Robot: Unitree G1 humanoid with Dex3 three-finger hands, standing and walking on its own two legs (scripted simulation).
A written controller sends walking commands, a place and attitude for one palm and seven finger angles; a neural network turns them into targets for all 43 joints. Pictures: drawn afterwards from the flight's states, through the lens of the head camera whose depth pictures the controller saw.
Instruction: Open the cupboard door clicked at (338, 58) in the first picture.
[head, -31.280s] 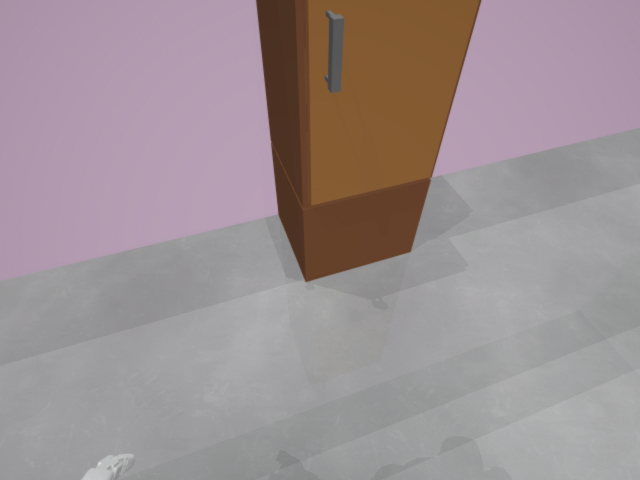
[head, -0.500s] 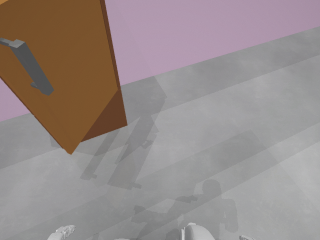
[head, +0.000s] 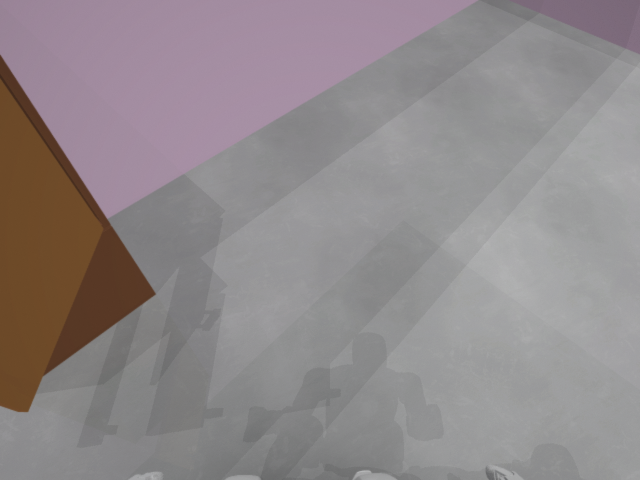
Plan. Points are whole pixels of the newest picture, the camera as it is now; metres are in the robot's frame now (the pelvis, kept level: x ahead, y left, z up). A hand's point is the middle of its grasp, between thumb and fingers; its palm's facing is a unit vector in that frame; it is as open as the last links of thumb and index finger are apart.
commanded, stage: walk to a spot facing it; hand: left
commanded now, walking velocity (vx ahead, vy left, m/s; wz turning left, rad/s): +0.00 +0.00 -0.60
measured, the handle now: out of the picture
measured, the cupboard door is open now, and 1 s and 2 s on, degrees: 43 43 43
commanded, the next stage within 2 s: turn to face it in 1.40 s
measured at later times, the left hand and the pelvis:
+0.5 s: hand (228, 441) +0.18 +0.14 -0.15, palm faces -0.27 -0.94 -0.23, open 7.4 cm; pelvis +0.09 -0.05 +0.01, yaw -18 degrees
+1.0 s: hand (368, 247) +0.52 -0.07 -0.15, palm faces -0.58 -0.78 -0.24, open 7.4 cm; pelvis +0.28 -0.16 -0.01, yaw -33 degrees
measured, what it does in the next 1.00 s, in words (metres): walks ahead, turning right: right foot, then left foot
